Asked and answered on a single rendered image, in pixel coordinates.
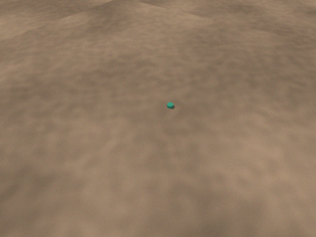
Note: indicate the tin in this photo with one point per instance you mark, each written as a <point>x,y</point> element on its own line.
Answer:
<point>170,105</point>

